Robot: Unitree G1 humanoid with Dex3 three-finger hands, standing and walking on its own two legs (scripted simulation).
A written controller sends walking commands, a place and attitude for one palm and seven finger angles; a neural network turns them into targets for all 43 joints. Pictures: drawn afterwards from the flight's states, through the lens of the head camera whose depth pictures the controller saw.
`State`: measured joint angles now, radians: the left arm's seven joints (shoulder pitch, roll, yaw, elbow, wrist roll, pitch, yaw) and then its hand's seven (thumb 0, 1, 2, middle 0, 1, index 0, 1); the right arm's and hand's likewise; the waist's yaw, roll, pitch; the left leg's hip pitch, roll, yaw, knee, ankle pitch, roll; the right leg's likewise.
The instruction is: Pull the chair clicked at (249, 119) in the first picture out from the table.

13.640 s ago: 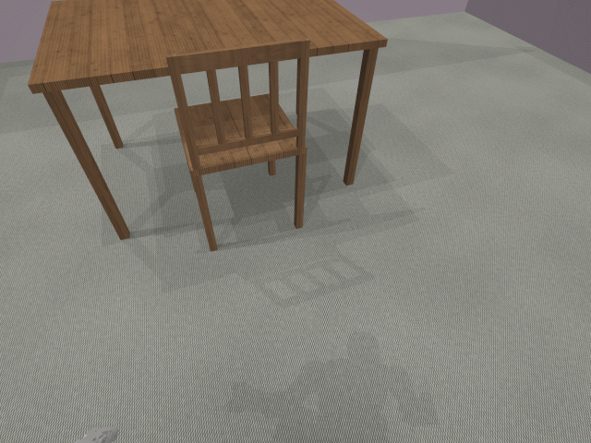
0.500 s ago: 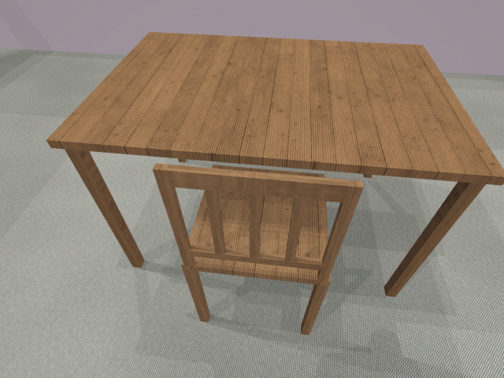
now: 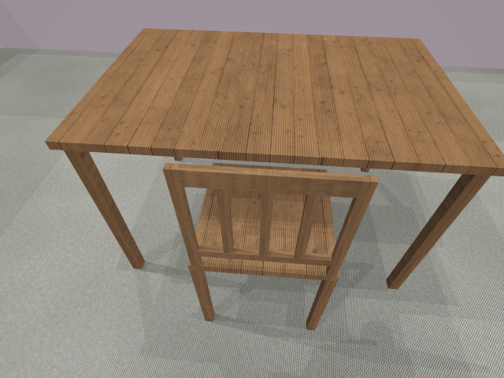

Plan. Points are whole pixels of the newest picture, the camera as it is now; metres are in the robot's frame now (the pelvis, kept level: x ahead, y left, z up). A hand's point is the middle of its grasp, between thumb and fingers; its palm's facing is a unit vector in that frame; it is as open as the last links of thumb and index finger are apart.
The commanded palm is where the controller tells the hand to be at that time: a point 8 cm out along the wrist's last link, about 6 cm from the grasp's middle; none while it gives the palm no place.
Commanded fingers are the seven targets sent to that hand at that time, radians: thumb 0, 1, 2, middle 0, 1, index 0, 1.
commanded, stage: come to a stop and stand still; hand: left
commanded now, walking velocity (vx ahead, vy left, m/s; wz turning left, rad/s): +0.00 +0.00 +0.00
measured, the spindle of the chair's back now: (265, 225) +0.47 +0.00 -0.11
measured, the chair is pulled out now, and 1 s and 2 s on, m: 0.00 0.00 0.00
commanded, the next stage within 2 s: look again from close up in 0.54 s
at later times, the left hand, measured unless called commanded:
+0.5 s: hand out of the picture -0.02 +0.18 -0.18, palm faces +0.04 -0.98 -0.17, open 7.3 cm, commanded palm none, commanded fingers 0.00 0.90 0.90 -0.20 -0.30 -0.20 -0.30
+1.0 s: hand out of the picture -0.03 +0.17 -0.17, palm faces +0.03 -0.99 -0.16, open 7.3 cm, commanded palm none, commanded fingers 0.00 0.90 0.90 -0.20 -0.30 -0.20 -0.30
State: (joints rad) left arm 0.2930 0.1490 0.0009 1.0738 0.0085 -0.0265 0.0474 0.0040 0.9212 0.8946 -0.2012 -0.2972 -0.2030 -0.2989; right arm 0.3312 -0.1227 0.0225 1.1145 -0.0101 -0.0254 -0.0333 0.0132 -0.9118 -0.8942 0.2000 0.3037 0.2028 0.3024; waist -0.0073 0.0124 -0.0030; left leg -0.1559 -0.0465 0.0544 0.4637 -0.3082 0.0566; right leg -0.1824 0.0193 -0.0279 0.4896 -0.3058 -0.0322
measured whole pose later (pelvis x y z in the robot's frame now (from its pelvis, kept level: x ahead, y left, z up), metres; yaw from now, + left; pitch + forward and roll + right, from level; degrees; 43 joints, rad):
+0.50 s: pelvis +0.00 +0.02 +0.00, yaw +0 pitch -1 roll +0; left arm 0.32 0.13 -0.01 1.11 0.01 0.00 0.04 0.00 0.91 0.89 -0.20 -0.30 -0.20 -0.30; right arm 0.28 -0.15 0.02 1.13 -0.01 -0.03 -0.04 0.01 -0.91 -0.89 0.20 0.30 0.20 0.30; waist 0.01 -0.01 0.02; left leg -0.12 -0.08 0.07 0.42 -0.28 0.09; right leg -0.16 -0.01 -0.01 0.47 -0.29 0.00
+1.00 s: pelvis -0.02 +0.02 +0.00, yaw +0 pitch -2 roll +0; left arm 0.33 0.12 -0.01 1.12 0.01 -0.01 0.04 0.00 0.91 0.89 -0.20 -0.30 -0.20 -0.30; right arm 0.30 -0.13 0.02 1.15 0.00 -0.03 -0.04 0.01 -0.91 -0.89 0.20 0.30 0.20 0.30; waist 0.00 -0.01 0.02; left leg -0.12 -0.07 0.07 0.40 -0.26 0.08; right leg -0.17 0.00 -0.01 0.46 -0.27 -0.01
